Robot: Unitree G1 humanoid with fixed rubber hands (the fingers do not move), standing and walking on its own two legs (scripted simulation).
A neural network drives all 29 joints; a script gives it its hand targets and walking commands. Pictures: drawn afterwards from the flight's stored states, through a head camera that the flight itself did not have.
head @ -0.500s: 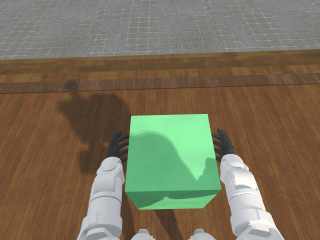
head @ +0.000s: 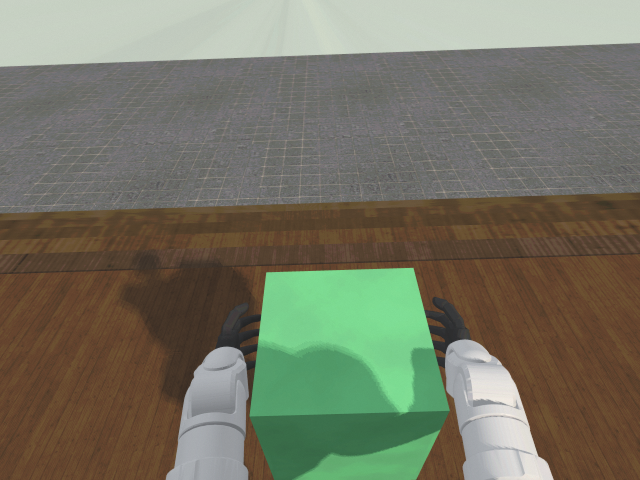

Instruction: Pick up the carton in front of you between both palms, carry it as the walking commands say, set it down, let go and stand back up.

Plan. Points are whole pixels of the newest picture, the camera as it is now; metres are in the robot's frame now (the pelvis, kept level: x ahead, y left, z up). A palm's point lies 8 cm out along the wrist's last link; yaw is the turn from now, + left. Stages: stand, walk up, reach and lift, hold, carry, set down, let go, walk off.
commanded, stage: reach and lift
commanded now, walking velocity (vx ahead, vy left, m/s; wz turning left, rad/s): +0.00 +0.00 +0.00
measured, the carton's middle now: (342, 378) +0.30 +0.00 -0.05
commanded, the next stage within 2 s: hold in 0.84 s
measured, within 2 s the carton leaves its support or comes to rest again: neither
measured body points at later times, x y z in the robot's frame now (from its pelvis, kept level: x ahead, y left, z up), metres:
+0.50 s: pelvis +0.01 +0.00 +0.01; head -0.01 +0.00 +0.45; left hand +0.32 +0.15 +0.03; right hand +0.32 -0.15 +0.03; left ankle +0.03 +0.13 -0.74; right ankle +0.02 -0.12 -0.74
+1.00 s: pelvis +0.01 +0.00 +0.01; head -0.03 +0.00 +0.46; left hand +0.31 +0.15 +0.05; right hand +0.31 -0.15 +0.05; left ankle +0.03 +0.13 -0.74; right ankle +0.02 -0.12 -0.74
